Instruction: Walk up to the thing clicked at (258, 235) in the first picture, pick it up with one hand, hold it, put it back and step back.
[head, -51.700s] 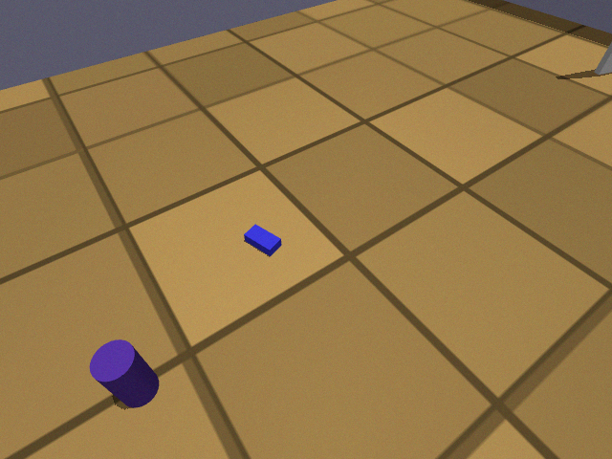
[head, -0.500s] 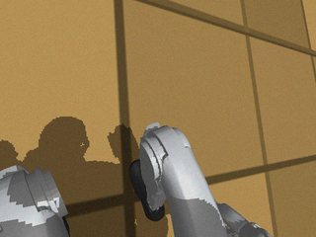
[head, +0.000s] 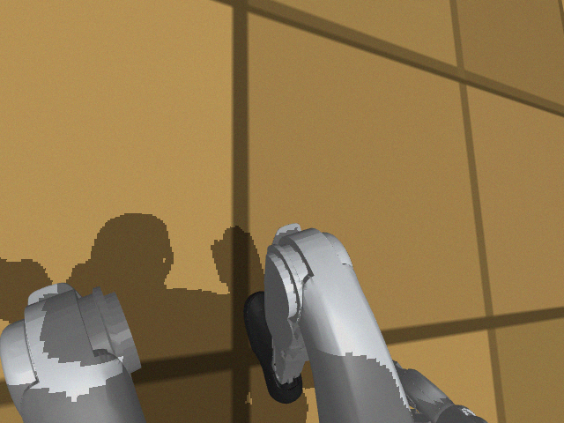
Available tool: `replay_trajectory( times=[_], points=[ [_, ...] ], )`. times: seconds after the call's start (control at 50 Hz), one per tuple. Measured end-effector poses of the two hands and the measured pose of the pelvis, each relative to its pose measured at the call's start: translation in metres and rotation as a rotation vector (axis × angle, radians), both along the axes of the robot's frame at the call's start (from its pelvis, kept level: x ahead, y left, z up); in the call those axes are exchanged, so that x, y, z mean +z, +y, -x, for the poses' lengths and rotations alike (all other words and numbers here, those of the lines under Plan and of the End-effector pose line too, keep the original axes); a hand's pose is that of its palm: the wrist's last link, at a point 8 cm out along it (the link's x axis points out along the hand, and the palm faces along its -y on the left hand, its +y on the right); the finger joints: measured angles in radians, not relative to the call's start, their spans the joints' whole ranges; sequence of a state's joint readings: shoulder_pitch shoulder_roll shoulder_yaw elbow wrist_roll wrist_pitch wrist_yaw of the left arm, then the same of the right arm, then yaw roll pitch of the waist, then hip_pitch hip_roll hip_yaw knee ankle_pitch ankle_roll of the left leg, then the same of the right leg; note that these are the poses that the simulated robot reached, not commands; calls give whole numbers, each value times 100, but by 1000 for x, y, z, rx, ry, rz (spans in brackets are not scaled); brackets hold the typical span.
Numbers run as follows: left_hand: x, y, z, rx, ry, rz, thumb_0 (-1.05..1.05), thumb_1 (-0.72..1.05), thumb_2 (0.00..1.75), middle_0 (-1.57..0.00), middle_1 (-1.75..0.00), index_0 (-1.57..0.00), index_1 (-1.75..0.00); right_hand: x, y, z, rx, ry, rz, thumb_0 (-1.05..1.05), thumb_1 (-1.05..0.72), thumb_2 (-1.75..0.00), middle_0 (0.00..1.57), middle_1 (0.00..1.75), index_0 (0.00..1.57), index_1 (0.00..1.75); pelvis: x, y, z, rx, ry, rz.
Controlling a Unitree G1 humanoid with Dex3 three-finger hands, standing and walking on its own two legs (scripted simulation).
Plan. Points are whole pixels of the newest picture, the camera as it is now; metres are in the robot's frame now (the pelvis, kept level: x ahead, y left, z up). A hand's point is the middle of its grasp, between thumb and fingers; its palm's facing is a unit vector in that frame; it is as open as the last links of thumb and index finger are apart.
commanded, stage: settle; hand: left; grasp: from above
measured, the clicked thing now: out of the picture +0.43 +0.37 -0.26
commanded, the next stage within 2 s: lift in 0.52 s
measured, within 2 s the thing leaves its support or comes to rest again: neither
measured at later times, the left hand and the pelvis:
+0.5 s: hand out of the picture +0.41 +0.36 -0.14, palm faces -0.48 -0.11 -0.87, open 10.1 cm; pelvis -0.01 +0.00 +0.02, yaw +4 degrees
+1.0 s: hand out of the picture +0.39 +0.37 -0.07, palm faces -0.47 -0.13 -0.87, open 10.1 cm; pelvis -0.01 +0.00 +0.07, yaw +7 degrees
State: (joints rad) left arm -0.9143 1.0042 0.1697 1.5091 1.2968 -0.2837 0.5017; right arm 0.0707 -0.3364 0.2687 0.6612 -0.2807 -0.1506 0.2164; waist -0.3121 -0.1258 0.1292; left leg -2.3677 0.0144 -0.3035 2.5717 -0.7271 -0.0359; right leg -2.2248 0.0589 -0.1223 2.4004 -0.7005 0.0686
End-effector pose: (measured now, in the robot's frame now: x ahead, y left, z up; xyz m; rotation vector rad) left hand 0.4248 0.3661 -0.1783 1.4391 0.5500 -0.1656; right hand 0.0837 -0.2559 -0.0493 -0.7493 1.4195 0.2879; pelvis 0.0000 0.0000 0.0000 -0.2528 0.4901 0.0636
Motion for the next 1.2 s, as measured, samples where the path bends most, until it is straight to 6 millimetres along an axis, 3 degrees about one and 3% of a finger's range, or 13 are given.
replay_trajectory(
  times=[0.14, 0.32, 0.7, 0.84, 0.96, 1.2],
  points=[
    [38, 10, -1, -5, -45, -24, -2, 0, 44, -70, -49, -73, -46, 0, -5, -21, -35, -69, -15, 0, -91, -90, 20, 30, 21, 30, 5, 1, 0, 15, 32, -5],
    [79, 9, 2, -5, 22, -38, -2, 0, 44, -71, -48, -73, -46, -5, 0, -38, -92, -139, -76, 0, -91, -90, 20, 30, 20, 30, 17, 0, 5, 36, 59, -28],
    [112, 3, 4, -48, 18, -34, -2, 0, 44, -70, -48, -72, -46, 1, -17, 9, -211, -76, 4, 0, -92, -90, 20, 30, 21, 30, 27, -7, 16, 49, 56, -53],
    [128, 4, 11, -16, 27, -20, -2, 1, 43, -69, -49, -71, -47, 9, -15, 13, -268, -61, 6, 0, -92, -90, 20, 30, 21, 30, 41, -5, 15, 59, 94, -58],
    [155, 8, 24, -4, 49, -15, -2, 1, 44, -70, -49, -72, -47, 20, -10, 0, -296, -83, -18, 0, -92, -90, 20, 30, 21, 30, 61, -5, 12, 72, 118, -69],
    [232, 9, 57, -9, 42, -1, -2, 1, 44, -68, -51, -70, -49, 54, 1, -48, -282, -211, -81, 0, -92, -90, 20, 30, 21, 30, 107, -5, 13, 91, 116, -90]
  ],
)
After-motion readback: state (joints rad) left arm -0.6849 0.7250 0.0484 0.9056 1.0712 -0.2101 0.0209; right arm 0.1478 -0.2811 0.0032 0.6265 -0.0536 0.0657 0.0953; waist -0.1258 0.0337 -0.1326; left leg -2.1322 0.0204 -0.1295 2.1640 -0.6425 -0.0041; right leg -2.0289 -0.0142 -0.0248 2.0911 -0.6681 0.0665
